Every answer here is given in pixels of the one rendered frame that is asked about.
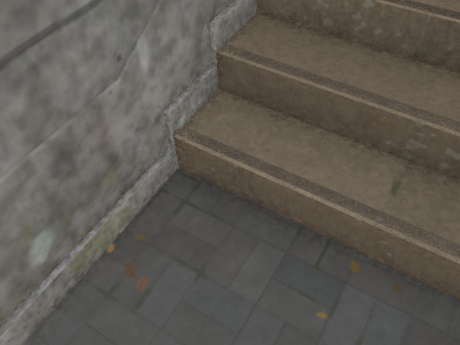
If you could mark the stairs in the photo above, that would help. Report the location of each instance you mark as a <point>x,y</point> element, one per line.
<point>344,117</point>

